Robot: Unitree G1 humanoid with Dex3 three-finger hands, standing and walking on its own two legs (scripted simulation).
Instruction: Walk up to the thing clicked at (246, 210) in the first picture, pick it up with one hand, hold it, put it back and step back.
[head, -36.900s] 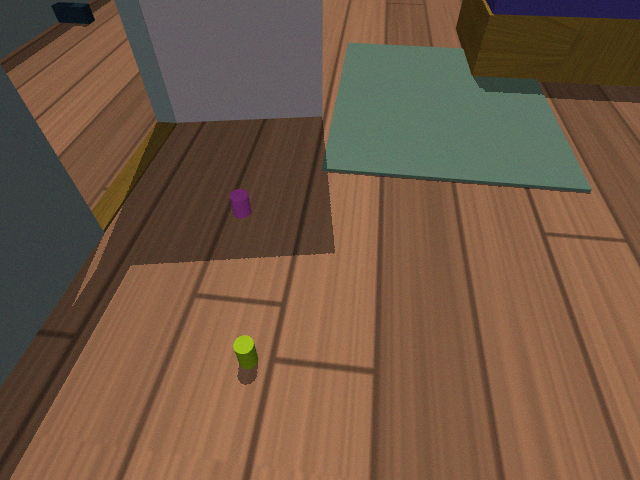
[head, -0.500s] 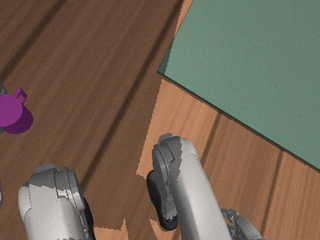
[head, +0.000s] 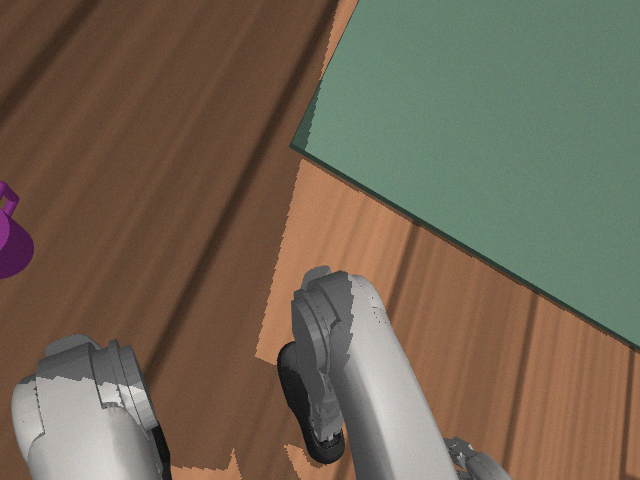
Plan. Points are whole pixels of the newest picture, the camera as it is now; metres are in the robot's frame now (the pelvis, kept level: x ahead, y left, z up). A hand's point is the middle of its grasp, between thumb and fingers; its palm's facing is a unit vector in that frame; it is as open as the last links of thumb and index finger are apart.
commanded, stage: open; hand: left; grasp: from above
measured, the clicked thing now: out of the picture +0.47 +0.29 -0.26
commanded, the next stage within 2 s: withdraw in 0.44 s
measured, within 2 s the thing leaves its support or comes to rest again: neither
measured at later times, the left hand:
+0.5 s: hand out of the picture +0.45 +0.32 -0.20, palm faces -0.47 -0.11 -0.88, open 13.5 cm
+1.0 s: hand out of the picture +0.47 +0.36 -0.05, palm faces -0.37 -0.06 -0.93, open 14.2 cm
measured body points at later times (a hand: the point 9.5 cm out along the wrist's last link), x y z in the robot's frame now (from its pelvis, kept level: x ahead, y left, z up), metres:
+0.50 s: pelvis +0.00 +0.00 +0.00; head +0.27 +0.09 +0.36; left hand +0.47 +0.32 -0.15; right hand +0.06 -0.27 -0.08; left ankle +0.07 +0.13 -0.28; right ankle +0.11 -0.13 -0.28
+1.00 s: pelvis +0.00 +0.00 +0.05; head +0.23 +0.06 +0.43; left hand +0.49 +0.36 +0.00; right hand +0.09 -0.27 -0.06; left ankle +0.07 +0.13 -0.28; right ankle +0.11 -0.13 -0.28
